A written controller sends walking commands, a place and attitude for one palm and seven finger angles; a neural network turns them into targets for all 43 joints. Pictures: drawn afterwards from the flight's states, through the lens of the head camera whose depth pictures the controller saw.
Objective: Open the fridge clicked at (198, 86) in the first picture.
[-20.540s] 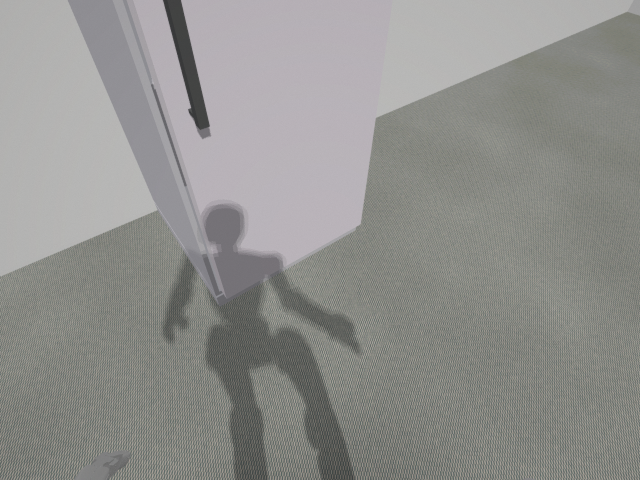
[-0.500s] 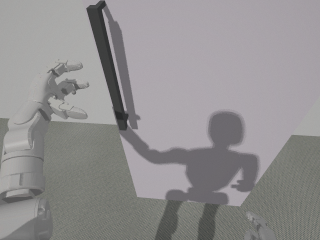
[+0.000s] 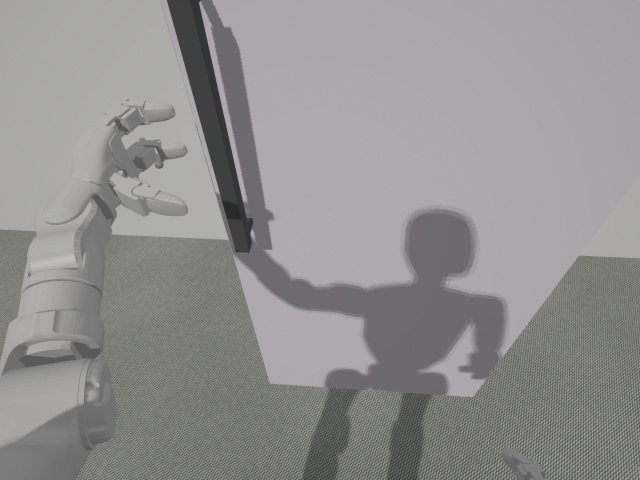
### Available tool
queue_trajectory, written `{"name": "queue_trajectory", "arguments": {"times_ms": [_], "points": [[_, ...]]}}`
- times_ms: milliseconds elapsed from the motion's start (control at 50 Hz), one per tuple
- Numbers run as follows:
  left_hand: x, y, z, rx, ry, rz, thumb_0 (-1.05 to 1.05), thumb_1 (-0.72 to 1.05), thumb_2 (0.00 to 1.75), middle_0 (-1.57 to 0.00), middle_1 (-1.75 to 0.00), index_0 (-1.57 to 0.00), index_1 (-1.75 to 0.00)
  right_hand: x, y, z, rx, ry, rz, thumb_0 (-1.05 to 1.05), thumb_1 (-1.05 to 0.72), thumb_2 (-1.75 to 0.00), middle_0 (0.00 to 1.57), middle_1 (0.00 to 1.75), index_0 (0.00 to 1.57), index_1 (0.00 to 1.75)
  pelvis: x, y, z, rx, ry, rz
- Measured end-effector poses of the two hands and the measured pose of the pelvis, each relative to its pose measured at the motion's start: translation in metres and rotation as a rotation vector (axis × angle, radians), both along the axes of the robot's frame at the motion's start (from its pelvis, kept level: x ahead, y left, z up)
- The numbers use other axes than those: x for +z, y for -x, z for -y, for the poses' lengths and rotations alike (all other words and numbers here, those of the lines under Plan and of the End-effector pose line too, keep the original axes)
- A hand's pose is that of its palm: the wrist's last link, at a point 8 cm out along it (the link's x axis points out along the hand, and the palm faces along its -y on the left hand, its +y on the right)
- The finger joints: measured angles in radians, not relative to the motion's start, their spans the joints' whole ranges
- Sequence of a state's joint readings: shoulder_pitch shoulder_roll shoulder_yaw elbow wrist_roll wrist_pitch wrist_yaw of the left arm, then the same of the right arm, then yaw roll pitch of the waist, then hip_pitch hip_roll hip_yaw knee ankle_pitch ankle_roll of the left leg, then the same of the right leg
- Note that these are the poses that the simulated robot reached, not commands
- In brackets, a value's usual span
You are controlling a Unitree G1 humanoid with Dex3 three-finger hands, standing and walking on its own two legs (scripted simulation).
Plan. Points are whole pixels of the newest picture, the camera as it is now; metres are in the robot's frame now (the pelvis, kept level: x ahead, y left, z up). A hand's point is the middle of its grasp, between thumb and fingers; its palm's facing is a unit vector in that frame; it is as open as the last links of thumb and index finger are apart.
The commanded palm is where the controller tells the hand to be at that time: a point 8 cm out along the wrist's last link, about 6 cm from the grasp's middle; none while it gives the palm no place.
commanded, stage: move the hooked fingers beside the handle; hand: left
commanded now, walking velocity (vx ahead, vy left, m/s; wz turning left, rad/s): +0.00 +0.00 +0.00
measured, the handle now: (225, 145) +0.48 +0.14 +0.19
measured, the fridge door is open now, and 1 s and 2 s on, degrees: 0 0 0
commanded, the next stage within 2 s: feel for the door with the fingertips in 0.70 s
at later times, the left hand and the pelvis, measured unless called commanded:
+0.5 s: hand (159, 167) +0.42 +0.20 +0.20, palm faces -0.03 -1.00 +0.00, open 14.0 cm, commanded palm +0.39 +0.25 +0.20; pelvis +0.00 +0.01 +0.00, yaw +0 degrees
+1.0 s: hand (182, 170) +0.41 +0.17 +0.20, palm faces -0.06 -1.00 +0.00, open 14.0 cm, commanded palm +0.39 +0.23 +0.20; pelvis +0.00 +0.00 +0.00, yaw +0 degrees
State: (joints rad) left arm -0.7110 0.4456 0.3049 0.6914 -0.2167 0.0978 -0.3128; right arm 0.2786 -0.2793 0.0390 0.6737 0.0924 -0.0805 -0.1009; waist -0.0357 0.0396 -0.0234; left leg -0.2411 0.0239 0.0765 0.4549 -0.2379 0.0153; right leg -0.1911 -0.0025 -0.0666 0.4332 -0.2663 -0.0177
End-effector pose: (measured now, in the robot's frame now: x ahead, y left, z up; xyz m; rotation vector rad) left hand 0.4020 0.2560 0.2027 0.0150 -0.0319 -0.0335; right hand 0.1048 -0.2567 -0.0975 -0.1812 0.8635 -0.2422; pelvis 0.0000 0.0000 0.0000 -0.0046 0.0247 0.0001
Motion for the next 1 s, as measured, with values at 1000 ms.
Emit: {"name": "queue_trajectory", "arguments": {"times_ms": [1000], "points": [[-0.004, 0.006, 0.028, -0.027, 0.021, 0.005, -0.01, -0.5, 0.3, -0.3, -1.2, -0.3, -1.2, -0.001, 0.0, -0.001, 0.009, -0.019, -0.01, 0.01, -0.9, -0.9, 0.2, 0.3, 0.2, 0.3, 0.001, 0.0, 0.002, -0.001, -0.002, 0.013]]}}
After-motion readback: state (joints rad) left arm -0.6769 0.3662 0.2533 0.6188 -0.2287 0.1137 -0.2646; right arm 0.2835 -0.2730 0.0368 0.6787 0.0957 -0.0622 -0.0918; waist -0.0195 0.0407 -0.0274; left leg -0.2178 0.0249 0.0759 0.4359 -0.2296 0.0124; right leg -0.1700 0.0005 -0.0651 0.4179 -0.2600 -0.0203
